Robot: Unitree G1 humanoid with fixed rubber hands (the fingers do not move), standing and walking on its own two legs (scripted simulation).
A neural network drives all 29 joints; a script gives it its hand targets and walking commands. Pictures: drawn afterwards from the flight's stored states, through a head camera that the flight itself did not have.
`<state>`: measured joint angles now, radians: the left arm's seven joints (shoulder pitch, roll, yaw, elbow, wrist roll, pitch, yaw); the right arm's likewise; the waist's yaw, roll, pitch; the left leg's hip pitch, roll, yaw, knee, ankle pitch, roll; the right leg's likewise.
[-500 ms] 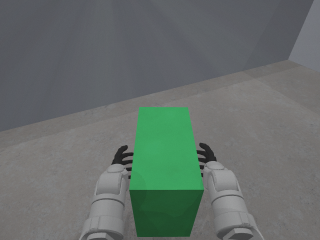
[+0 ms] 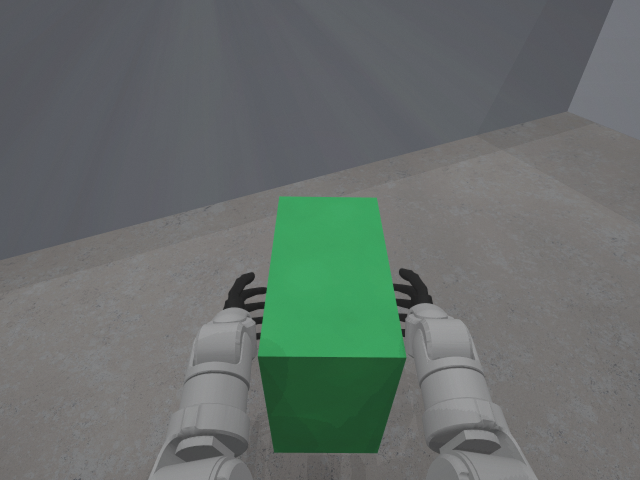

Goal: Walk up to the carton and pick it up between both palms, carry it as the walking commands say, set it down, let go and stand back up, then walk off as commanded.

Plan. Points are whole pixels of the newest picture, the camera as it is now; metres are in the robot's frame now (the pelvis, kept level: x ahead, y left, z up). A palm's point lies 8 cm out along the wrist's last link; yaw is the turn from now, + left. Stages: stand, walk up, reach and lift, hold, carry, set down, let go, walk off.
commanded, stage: reach and lift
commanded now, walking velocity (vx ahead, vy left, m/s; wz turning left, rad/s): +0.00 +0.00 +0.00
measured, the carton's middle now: (327, 321) +0.37 +0.00 -0.01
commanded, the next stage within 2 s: hold in 0.66 s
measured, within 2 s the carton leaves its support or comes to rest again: neither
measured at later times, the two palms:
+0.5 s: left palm (228, 334) +0.31 +0.13 +0.05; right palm (413, 323) +0.31 -0.11 +0.06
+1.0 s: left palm (230, 339) +0.30 +0.13 +0.05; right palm (418, 333) +0.30 -0.12 +0.05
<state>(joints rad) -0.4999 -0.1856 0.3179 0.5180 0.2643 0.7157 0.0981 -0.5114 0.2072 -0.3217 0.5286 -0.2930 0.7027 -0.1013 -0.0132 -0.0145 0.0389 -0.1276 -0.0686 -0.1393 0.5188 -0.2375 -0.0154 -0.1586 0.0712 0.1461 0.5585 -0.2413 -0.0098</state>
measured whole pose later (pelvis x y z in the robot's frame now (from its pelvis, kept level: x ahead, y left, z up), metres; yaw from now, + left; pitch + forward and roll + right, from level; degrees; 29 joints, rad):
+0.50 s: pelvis +0.01 +0.00 +0.00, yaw +0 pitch -9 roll +0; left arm -0.36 -0.18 0.22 0.40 0.24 0.75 0.10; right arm -0.40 0.19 -0.20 0.44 -0.27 0.74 -0.10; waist -0.01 0.00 0.03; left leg -0.08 -0.06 -0.15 0.48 -0.24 -0.01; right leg -0.10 0.07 0.13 0.50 -0.23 -0.01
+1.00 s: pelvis +0.00 +0.00 +0.00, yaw +0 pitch -10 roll +1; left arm -0.39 -0.19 0.24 0.43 0.26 0.77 0.10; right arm -0.40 0.20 -0.23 0.44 -0.28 0.76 -0.09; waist 0.00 0.00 0.03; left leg -0.09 -0.07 -0.13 0.50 -0.23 -0.01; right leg -0.12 0.06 0.14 0.53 -0.23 -0.01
